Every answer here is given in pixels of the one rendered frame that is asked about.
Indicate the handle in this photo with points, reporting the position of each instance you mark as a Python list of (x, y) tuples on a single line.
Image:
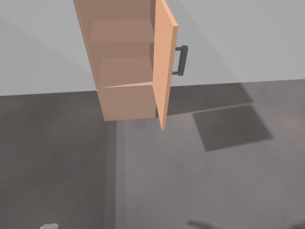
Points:
[(182, 61)]

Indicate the cupboard door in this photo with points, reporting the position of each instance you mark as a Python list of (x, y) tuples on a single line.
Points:
[(165, 36)]

